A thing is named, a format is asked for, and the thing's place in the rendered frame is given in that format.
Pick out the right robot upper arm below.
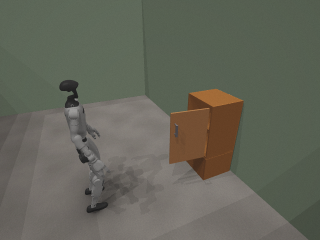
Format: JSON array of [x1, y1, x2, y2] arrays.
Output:
[[68, 108, 82, 143]]

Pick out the right robot shin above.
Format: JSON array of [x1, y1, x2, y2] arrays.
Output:
[[91, 179, 105, 208]]

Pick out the robot left forearm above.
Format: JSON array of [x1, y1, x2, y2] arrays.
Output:
[[86, 122, 91, 131]]

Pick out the handle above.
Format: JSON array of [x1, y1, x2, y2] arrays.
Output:
[[174, 123, 178, 138]]

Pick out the robot right hand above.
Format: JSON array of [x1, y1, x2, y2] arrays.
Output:
[[92, 159, 111, 178]]

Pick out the robot left hand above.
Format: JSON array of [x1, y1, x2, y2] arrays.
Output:
[[87, 127, 101, 139]]

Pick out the humanoid robot torso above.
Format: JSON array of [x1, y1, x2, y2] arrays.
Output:
[[64, 100, 90, 154]]

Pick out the robot right forearm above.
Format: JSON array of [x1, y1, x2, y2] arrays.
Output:
[[73, 136, 98, 164]]

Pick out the cupboard door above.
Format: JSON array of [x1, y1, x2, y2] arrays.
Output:
[[169, 108, 210, 164]]

